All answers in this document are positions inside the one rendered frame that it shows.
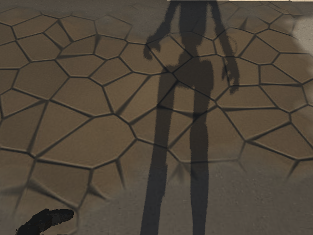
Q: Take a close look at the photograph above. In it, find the robot left hand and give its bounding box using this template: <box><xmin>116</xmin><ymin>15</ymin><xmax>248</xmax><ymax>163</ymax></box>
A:
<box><xmin>15</xmin><ymin>209</ymin><xmax>74</xmax><ymax>235</ymax></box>

